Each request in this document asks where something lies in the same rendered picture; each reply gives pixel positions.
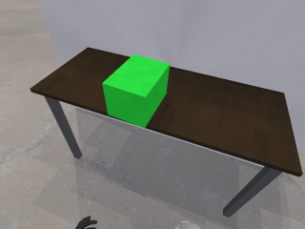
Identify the robot left hand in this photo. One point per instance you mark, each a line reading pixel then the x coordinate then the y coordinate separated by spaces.
pixel 86 222

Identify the carton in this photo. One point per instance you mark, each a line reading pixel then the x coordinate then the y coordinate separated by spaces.
pixel 135 90

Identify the table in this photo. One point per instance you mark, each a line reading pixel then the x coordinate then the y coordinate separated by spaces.
pixel 233 118

